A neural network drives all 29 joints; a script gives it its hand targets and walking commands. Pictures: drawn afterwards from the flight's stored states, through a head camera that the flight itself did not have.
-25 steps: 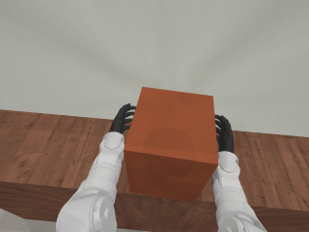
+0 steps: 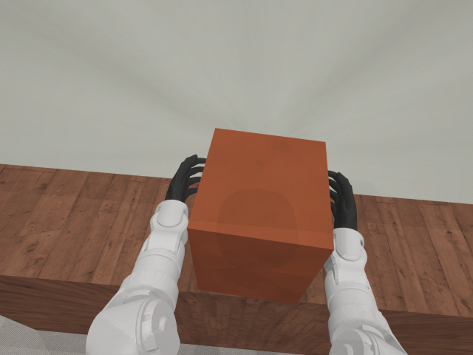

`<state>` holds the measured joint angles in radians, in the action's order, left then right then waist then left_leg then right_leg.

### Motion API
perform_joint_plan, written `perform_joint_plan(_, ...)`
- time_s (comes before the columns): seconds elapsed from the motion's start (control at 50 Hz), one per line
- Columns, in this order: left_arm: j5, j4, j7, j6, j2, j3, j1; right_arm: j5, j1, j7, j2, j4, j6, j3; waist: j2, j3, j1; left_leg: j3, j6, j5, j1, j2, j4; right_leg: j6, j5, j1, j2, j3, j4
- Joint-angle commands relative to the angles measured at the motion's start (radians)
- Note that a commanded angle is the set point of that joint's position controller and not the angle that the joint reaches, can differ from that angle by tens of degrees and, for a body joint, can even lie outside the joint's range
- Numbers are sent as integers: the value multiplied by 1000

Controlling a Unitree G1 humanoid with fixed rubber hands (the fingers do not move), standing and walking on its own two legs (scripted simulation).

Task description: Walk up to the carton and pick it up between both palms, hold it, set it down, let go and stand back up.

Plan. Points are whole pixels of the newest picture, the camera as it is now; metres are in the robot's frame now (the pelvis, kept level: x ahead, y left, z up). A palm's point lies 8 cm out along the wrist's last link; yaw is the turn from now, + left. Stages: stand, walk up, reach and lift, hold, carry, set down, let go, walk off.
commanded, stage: set down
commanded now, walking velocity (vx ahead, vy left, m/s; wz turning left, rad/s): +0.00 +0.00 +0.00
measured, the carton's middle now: (257, 220) +0.38 -0.04 -0.01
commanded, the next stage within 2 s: none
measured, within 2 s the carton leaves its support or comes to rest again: neither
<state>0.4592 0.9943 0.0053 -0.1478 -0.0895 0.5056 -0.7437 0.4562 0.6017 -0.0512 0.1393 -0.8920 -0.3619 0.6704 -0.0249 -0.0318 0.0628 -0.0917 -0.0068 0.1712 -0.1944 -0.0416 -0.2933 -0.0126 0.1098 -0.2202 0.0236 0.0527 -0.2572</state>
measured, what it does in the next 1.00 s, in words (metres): stands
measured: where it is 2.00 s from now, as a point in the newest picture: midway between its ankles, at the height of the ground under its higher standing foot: outside the picture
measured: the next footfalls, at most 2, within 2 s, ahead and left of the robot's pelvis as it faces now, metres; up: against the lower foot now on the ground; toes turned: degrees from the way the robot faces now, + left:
none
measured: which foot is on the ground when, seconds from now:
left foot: down 0.00-1.00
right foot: down 0.00-1.00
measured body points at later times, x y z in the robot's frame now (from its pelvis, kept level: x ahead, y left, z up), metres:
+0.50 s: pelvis +0.01 +0.00 -0.01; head +0.08 +0.00 +0.44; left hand +0.44 +0.10 +0.01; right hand +0.39 -0.20 +0.01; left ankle -0.02 +0.12 -0.75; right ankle +0.01 -0.13 -0.75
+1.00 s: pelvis -0.01 +0.00 -0.02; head +0.05 +0.01 +0.42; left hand +0.42 +0.15 +0.00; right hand +0.38 -0.22 +0.01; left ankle -0.02 +0.12 -0.75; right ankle +0.01 -0.13 -0.75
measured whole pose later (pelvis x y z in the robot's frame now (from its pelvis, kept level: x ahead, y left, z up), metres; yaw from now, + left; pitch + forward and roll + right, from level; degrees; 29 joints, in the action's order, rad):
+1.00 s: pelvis -0.01 +0.00 -0.02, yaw +1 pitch +16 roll -2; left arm -0.11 1.43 -0.04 -0.39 0.17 0.00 -0.82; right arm -0.24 0.76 -0.12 -0.18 -1.40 -0.47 0.01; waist 0.03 0.18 0.07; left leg 0.00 -0.02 0.28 -0.59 -0.06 -0.59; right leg -0.01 0.19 -0.57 0.00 0.04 -0.49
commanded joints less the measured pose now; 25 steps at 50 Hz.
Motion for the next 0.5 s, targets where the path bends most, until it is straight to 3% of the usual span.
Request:
perform_joint_plan(0.0, 40, 0, 65, -40, -373, -167, -409, 74, 425, 103, 368, -66, 7, -275, 14, 303, -31, -42, 2, -86, 65, 33, 40, -27, -148, 152, -49, 71, -12)
perform_joint_plan(0.02, 37, -15, 62, -46, -408, -176, -401, 81, 414, 101, 387, -58, 2, -276, 21, 328, -12, -38, -1, -98, 86, 35, 34, -29, -161, 136, -48, 76, -15)
perform_joint_plan(0.04, 41, -1, 66, -42, -388, -172, -398, 81, 403, 99, 382, -50, 1, -271, 13, 319, -14, -41, 4, -81, 86, 36, 40, -26, -157, 146, -50, 74, -12)
perform_joint_plan(0.06, 57, -25, 69, -47, -440, -175, -413, 105, 410, 99, 448, -63, 4, -244, 16, 308, 15, -35, 5, -68, 82, 38, 40, -33, -130, 125, -42, 72, -2)
perform_joint_plan(0.08, 48, -23, 65, -49, -392, -171, -382, 80, 382, 96, 394, -64, 6, -261, 37, 317, -4, -37, 1, -80, 90, 40, 36, -28, -139, 141, -44, 68, -3)
perform_joint_plan(0.14, 58, -37, 57, -42, -410, -179, -375, 86, 379, 96, 382, -90, 6, -238, 72, 295, 6, -27, -14, -120, 105, 33, 29, -20, -133, 94, -53, 74, -9)
perform_joint_plan(0.16, 57, -47, 42, -42, -346, -164, -383, 70, 376, 95, 325, -97, 8, -239, 76, 289, -21, -34, -15, -115, 104, 33, 26, -21, -99, 94, -55, 69, -3)
perform_joint_plan(0.18, 65, -55, 47, -32, -406, -187, -369, 82, 364, 99, 370, -104, 10, -233, 82, 255, 0, -21, -19, -140, 119, 28, 26, -18, -95, 67, -58, 81, 3)
perform_joint_plan(0.2, 41, -48, 32, -39, -300, -176, -349, 54, 347, 89, 253, -86, -1, -246, 64, 309, -10, -25, -21, -145, 140, 25, 19, -16, -116, 81, -60, 80, 3)
perform_joint_plan(0.24, 11, -67, -1, -55, -197, -170, -363, 23, 347, 57, 166, -62, -13, -230, 57, 347, -1, -25, -22, -160, 131, 26, -5, -18, -126, 71, -59, 73, 0)
perform_joint_plan(0.26, 8, -42, -17, -60, -129, -143, -362, 3, 344, 44, 111, -100, -6, -228, 52, 310, -12, -29, -17, -148, 102, 29, -4, -18, -127, 75, -55, 64, -5)
perform_joint_plan(0.28, -19, -43, -31, -68, -106, -146, -371, -18, 360, 32, 88, -82, -5, -239, 35, 325, -17, -29, -10, -126, 81, 28, 2, -22, -134, 81, -55, 64, -6)
perform_joint_plan(0.3, -61, -60, -54, -79, -43, -176, -397, -64, 370, 14, 19, -77, -8, -255, 60, 392, -3, -19, -19, -131, 64, 25, -17, -15, -141, 78, -61, 62, -27)
perform_joint_plan(0.32, -79, -4, -63, -78, -12, -168, -405, -104, 382, 4, 3, -125, 4, -291, 40, 344, -23, -26, -11, -115, 42, 26, -22, -16, -149, 75, -61, 53, -30)
perform_joint_plan(0.34, -125, 9, -78, -90, 24, -193, -423, -152, 399, -12, -47, -128, -5, -323, 34, 423, -14, -17, -13, -150, 23, 25, -42, -12, -212, 91, -66, 43, -47)
perform_joint_plan(0.36, -158, 44, -95, -102, 108, -188, -421, -215, 411, -28, -108, -127, -7, -356, 46, 468, -34, -21, -19, -172, -9, 32, -63, -7, -252, 108, -72, 23, -74)
perform_joint_plan(0.38, -193, 50, -108, -111, 84, -231, -466, -246, 439, -44, -93, -159, -2, -369, 64, 496, -8, -17, -24, -146, -46, 35, -73, -7, -250, 94, -72, 20, -85)
perform_joint_plan(0.4, -240, 81, -118, -130, 143, -240, -460, -281, 449, -56, -131, -147, -8, -405, 46, 569, -15, -10, -21, -141, -73, 44, -95, -5, -291, 109, -74, -1, -105)
perform_joint_plan(0.42, -260, 93, -129, -151, 158, -260, -457, -315, 456, -68, -133, -175, -10, -423, 68, 600, -5, 1, -33, -174, -81, 41, -111, -2, -313, 95, -79, 5, -121)
perform_joint_plan(0.46, -307, 157, -136, -191, 228, -271, -476, -368, 468, -87, -189, -178, -29, -458, 68, 718, -7, 3, -38, -236, -145, 54, -157, -2, -442, 121, -73, -24, -164)
perform_joint_plan(0.48, -340, 180, -137, -218, 262, -282, -481, -403, 485, -88, -217, -157, -45, -502, 50, 815, -28, 10, -43, -287, -163, 56, -179, -7, -525, 153, -72, -28, -195)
